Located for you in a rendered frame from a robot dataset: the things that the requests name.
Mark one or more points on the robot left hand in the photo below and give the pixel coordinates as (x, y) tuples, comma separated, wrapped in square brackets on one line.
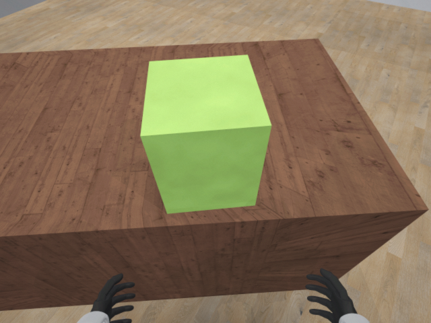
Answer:
[(106, 300)]

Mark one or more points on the carton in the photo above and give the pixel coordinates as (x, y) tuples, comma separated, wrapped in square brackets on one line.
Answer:
[(205, 130)]

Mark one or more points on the robot right hand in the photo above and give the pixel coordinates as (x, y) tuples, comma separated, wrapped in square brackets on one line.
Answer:
[(340, 303)]

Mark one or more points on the pedestal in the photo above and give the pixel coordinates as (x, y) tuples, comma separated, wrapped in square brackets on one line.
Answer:
[(79, 203)]

